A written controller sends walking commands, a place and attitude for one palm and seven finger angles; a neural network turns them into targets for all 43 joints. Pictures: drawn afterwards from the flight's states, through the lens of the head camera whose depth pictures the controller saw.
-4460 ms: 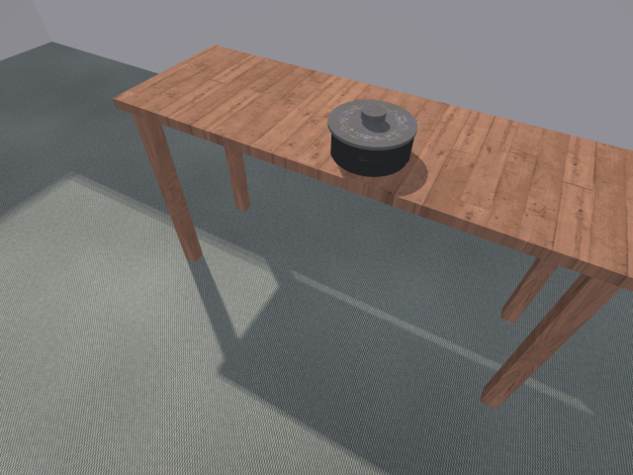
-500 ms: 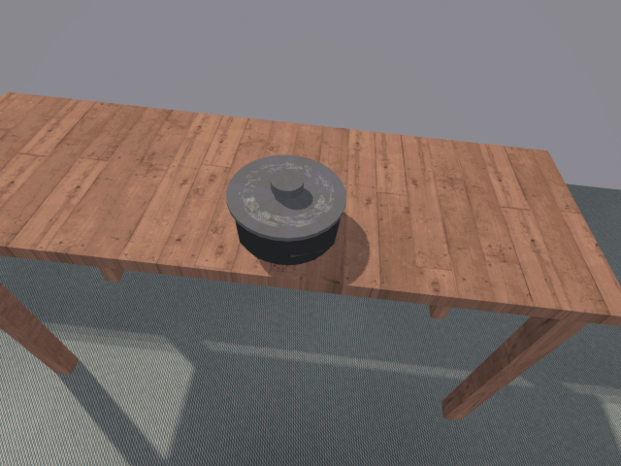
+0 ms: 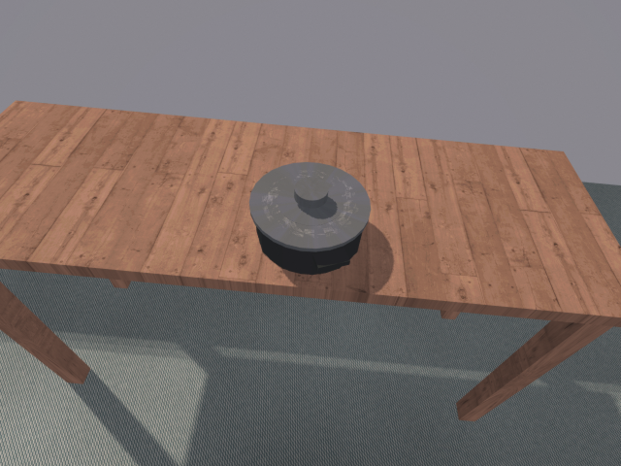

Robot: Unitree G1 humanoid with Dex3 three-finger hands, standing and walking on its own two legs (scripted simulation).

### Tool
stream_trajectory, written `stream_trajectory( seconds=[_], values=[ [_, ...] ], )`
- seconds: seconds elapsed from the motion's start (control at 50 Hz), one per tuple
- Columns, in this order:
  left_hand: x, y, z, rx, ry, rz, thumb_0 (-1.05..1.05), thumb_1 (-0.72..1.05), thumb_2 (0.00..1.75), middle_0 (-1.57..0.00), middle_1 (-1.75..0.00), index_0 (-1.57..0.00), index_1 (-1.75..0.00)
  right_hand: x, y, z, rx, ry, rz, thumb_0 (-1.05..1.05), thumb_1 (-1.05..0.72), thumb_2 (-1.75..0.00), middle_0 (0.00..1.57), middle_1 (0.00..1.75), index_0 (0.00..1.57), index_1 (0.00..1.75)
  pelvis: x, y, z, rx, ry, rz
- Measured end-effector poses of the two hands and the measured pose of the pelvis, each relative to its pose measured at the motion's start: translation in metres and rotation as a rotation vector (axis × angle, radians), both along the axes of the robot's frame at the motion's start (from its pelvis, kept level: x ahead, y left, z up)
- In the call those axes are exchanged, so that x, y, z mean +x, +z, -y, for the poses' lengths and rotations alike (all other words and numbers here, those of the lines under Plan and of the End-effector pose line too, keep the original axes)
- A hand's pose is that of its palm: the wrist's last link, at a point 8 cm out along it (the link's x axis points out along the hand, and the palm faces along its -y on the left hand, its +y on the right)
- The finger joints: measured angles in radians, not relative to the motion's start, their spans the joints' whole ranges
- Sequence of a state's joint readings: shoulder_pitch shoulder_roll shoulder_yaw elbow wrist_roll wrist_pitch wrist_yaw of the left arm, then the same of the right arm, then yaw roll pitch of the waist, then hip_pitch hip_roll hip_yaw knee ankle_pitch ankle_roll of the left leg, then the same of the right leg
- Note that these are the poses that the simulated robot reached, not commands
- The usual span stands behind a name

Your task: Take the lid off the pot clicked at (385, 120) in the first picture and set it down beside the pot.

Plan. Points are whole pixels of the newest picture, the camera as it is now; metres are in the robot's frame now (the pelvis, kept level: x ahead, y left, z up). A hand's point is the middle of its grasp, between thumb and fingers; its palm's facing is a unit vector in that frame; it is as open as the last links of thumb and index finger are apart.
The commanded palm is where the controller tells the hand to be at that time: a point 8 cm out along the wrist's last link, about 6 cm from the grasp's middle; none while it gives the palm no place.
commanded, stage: look again from close up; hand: left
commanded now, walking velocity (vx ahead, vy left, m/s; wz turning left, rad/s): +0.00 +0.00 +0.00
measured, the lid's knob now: (311, 192) +0.51 +0.04 +0.06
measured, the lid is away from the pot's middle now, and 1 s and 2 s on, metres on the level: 0.00 0.00 0.00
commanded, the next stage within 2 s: shuffle to correct the standing spot in 0.28 s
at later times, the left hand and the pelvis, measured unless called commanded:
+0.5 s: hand out of the picture -0.02 +0.14 -0.18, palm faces +0.02 -0.99 -0.14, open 7.4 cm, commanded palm none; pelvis -0.01 -0.01 +0.00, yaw +0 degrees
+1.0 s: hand out of the picture +0.02 +0.08 -0.18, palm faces +0.04 -0.99 -0.10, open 7.4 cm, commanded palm none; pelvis +0.05 -0.06 +0.00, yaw +0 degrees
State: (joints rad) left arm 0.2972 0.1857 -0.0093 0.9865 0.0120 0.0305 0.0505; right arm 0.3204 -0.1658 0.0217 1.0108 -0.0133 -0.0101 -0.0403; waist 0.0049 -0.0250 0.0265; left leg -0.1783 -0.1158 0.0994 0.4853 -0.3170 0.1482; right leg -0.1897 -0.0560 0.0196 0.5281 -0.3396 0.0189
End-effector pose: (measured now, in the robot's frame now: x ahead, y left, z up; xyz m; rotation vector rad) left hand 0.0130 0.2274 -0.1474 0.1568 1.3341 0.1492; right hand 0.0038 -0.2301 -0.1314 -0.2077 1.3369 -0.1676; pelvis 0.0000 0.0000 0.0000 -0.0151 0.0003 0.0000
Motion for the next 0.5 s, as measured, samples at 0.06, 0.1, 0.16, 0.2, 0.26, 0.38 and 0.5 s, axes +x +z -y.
stream_trajectory(
  seconds=[0.06,0.1,0.16,0.2,0.26,0.38,0.5],
  values=[
    [-0.004,0.0,0.005,-0.015,0.005,-0.009,0.01,0.91,0.9,-0.2,-0.29,-0.19,-0.3,-0.008,0.0,-0.003,0.007,-0.009,-0.03,0.0,-0.92,-0.9,0.2,0.3,0.2,0.3,0.001,0.001,0.0,-0.004,-0.001,0.003],
    [-0.007,-0.001,0.009,-0.024,0.005,-0.019,0.01,0.91,0.9,-0.2,-0.29,-0.19,-0.3,-0.011,0.0,-0.005,0.012,-0.014,-0.035,0.0,-0.91,-0.9,0.2,0.3,0.2,0.3,0.0,0.002,0.001,-0.004,-0.001,0.005],
    [-0.012,-0.002,0.014,-0.035,0.005,-0.035,0.01,0.91,0.9,-0.2,-0.29,-0.19,-0.3,-0.013,0.0,-0.008,0.018,-0.019,-0.034,0.0,-0.91,-0.9,0.2,0.3,0.2,0.3,-0.001,0.002,0.001,-0.003,-0.001,0.008],
    [-0.016,-0.002,0.017,-0.041,0.008,-0.042,0.01,0.91,0.9,-0.2,-0.29,-0.19,-0.3,-0.014,0.0,-0.008,0.02,-0.019,-0.034,0.01,-0.91,-0.9,0.2,0.3,0.2,0.3,-0.002,0.003,0.002,-0.003,-0.001,0.009],
    [-0.021,-0.002,0.02,-0.045,0.012,-0.051,0.01,0.92,0.9,-0.2,-0.29,-0.2,-0.3,-0.015,0.0,-0.007,0.02,-0.02,-0.033,0.01,-0.92,-0.9,0.2,0.3,0.2,0.3,-0.003,0.003,0.004,-0.001,-0.001,0.011],
    [-0.031,-0.002,0.026,-0.052,0.021,-0.064,0.01,0.92,0.9,-0.2,-0.29,-0.19,-0.3,-0.015,0.001,-0.003,0.019,-0.018,-0.029,0.01,-0.92,-0.9,0.2,0.3,0.2,0.3,-0.005,0.004,0.007,-0.001,0.0,0.012],
    [-0.042,-0.003,0.034,-0.06,0.02,-0.084,0.01,0.91,0.9,-0.2,-0.29,-0.19,-0.3,-0.016,0.002,0.003,0.019,-0.025,-0.02,0.01,-0.92,-0.9,0.2,0.3,0.2,0.3,-0.007,0.005,0.012,0.002,-0.002,0.013]
  ],
)
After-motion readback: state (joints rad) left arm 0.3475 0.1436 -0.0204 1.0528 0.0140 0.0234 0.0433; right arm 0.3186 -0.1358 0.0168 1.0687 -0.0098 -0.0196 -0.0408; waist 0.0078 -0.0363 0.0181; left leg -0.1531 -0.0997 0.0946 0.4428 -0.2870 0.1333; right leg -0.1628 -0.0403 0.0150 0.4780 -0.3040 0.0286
